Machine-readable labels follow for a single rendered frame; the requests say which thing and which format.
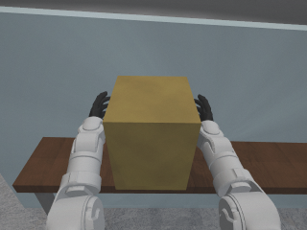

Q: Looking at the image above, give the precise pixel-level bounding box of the right robot upper arm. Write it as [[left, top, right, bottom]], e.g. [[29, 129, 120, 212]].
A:
[[218, 192, 281, 230]]

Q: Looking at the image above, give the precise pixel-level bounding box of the right robot hand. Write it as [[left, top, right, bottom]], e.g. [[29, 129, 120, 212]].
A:
[[194, 94, 214, 122]]

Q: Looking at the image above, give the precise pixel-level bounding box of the left robot upper arm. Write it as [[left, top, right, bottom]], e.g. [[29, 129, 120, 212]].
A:
[[46, 195, 106, 230]]

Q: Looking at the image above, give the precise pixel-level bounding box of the robot right forearm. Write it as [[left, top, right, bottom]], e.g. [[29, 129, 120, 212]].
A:
[[197, 120, 281, 228]]

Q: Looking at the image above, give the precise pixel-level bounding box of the carton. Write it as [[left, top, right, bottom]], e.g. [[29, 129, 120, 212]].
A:
[[103, 76, 201, 191]]

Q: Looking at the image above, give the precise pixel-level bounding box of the table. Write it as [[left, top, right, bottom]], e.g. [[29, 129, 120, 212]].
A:
[[12, 137, 307, 216]]

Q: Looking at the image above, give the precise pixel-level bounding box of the robot left forearm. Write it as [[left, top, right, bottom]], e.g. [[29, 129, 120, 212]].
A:
[[45, 116, 106, 230]]

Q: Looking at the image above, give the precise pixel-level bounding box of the left robot hand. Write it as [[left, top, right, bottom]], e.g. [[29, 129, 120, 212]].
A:
[[88, 91, 110, 120]]

